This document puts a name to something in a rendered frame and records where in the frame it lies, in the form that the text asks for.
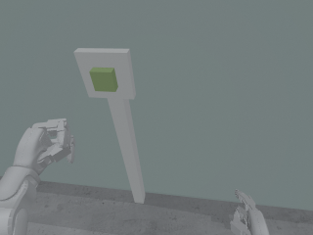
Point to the panel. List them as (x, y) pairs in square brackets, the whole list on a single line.
[(120, 60)]

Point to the robot left forearm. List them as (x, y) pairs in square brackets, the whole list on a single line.
[(17, 193)]

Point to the robot right hand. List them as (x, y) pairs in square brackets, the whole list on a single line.
[(253, 220)]

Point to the button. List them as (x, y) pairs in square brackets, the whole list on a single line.
[(104, 79)]

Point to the robot left hand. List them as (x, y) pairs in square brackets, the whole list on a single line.
[(36, 150)]

